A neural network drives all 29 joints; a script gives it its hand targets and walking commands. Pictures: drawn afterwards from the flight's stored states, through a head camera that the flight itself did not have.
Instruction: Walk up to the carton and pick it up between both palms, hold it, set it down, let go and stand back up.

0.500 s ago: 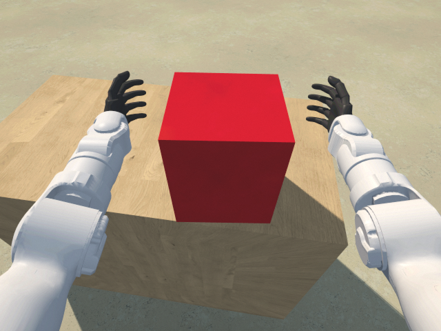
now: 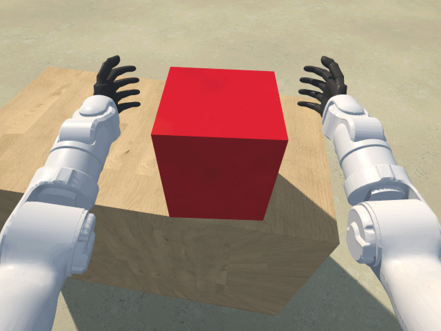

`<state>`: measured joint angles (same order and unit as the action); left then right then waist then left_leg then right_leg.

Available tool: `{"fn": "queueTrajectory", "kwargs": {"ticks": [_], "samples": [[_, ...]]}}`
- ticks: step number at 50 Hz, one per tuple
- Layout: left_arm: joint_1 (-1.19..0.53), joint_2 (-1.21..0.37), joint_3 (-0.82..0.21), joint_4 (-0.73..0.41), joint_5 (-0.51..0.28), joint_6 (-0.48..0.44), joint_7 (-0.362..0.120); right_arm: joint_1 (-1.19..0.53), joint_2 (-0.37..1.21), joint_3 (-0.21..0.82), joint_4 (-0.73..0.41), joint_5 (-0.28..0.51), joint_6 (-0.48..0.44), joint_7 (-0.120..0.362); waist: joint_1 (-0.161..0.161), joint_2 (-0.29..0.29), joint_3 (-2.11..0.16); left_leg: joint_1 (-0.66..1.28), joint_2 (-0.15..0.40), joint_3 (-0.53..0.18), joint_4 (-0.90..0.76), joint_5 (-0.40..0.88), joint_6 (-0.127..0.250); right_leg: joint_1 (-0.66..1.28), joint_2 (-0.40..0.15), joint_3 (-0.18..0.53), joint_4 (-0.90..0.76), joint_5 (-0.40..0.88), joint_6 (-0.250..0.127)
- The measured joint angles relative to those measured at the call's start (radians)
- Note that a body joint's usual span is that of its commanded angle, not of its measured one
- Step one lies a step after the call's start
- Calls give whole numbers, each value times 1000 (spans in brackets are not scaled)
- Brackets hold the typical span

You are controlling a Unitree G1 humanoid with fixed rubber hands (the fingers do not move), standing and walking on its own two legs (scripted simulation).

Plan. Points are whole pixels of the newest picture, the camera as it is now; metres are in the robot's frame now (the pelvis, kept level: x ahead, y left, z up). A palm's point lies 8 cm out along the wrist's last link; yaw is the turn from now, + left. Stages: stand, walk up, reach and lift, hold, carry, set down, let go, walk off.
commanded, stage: set down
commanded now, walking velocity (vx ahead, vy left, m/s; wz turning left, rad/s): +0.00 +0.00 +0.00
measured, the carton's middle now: (219, 147) +0.49 -0.03 +0.07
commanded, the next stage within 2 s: none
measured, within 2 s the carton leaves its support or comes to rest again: neither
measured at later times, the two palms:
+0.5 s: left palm (96, 104) +0.47 +0.18 +0.20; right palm (347, 102) +0.44 -0.24 +0.21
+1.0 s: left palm (90, 176) +0.38 +0.19 +0.12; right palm (349, 167) +0.36 -0.24 +0.13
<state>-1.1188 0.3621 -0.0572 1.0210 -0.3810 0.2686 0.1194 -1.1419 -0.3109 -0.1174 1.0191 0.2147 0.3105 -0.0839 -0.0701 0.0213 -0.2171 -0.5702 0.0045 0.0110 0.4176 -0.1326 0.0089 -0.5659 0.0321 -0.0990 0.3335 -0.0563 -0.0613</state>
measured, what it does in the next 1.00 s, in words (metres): stands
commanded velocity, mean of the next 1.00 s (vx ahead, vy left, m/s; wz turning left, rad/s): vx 0.00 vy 0.00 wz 0.00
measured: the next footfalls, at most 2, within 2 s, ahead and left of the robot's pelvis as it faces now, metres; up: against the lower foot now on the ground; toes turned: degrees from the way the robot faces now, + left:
none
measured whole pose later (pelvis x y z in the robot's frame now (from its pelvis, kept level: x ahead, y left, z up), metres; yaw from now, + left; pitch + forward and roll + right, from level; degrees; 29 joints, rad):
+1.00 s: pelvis +0.02 +0.00 +0.01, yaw -1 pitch +3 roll +0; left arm -0.36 0.30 0.07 0.15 -0.25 0.49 0.04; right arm -0.41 -0.28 -0.13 0.29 0.27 0.37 -0.08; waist -0.04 -0.02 -0.03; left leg -0.22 0.01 0.03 0.33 -0.16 0.01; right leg -0.24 0.05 -0.07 0.26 -0.09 -0.06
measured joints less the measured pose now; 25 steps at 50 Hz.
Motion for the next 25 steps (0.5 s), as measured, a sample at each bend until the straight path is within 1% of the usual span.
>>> {"fn": "queueTrajectory", "kwargs": {"ticks": [4,9,13,16,19,25], "samples": [[10,6,31,-74,14,38,-12,3,-10,16,-69,13,33,-15,1,1,-8,31,1,-3,-31,8,-2,32,3,-1,-33,8,-2],[30,10,74,-105,65,100,-47,1,-12,57,-58,53,86,-25,-8,-4,25,133,0,-4,-83,17,-4,129,4,0,-73,9,-3],[80,4,98,-144,96,123,-69,58,-14,62,-100,69,101,-39,-11,-9,51,204,0,-6,-106,15,-4,201,6,-2,-96,7,-4],[123,5,93,-179,91,130,-72,109,-16,51,-144,66,108,-44,-13,-12,58,228,-1,-10,-109,11,-5,225,6,-5,-96,0,-4],[161,8,88,-219,83,134,-67,146,-23,47,-177,71,108,-38,-12,-14,65,236,0,-9,-100,2,-5,233,6,-4,-89,-8,-5],[184,12,83,-249,58,142,-58,171,-46,59,-216,92,116,-27,-6,-19,87,232,2,-5,-75,-12,-3,227,7,0,-63,-21,-4]]}}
